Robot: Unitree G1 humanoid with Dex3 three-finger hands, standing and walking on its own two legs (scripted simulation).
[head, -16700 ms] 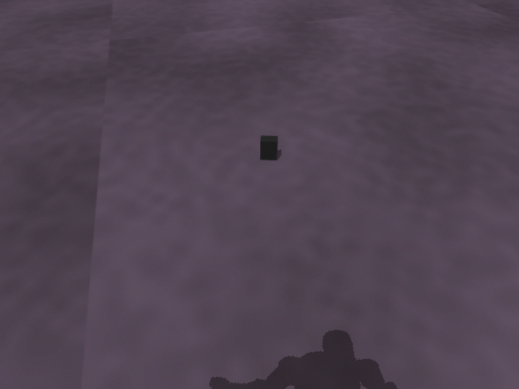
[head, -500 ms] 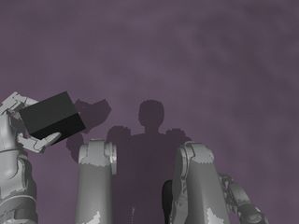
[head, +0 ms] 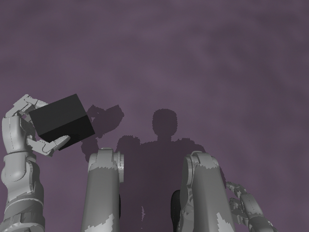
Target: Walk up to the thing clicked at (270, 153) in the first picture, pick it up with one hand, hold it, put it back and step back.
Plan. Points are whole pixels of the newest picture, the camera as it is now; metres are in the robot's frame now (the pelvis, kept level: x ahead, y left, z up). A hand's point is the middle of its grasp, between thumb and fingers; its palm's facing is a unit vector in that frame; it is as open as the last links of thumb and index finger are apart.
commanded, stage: settle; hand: left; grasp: from the side
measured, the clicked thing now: (67, 124) +0.37 +0.25 -0.05
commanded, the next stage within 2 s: lift in 0.14 s
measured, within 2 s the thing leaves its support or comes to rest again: neither
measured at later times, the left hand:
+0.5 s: hand (46, 118) +0.37 +0.28 +0.00, palm faces +0.28 -0.96 -0.04, open 10.0 cm
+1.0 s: hand (16, 92) +0.36 +0.26 +0.14, palm faces +0.28 -0.96 -0.04, open 10.0 cm
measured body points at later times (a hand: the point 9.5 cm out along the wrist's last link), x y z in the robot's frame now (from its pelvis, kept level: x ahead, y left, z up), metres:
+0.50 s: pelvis +0.00 +0.00 +0.02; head +0.19 +0.05 +0.43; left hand +0.35 +0.33 +0.00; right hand +0.19 -0.25 -0.10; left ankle +0.08 +0.13 -0.33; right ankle +0.10 -0.13 -0.33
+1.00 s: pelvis +0.02 +0.00 +0.13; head +0.18 +0.04 +0.55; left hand +0.34 +0.31 +0.15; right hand +0.23 -0.23 +0.01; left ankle +0.08 +0.13 -0.33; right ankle +0.09 -0.13 -0.33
